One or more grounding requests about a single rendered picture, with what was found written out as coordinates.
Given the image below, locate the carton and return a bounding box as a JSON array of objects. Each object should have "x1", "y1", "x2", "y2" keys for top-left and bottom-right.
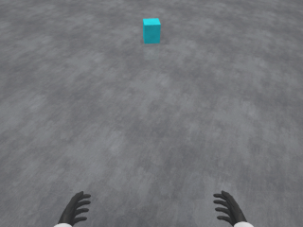
[{"x1": 143, "y1": 18, "x2": 161, "y2": 44}]

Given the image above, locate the robot left hand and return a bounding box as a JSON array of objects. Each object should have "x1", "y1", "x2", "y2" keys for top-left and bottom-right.
[{"x1": 58, "y1": 191, "x2": 91, "y2": 227}]

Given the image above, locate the robot right hand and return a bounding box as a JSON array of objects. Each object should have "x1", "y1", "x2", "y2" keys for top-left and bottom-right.
[{"x1": 213, "y1": 190, "x2": 247, "y2": 227}]

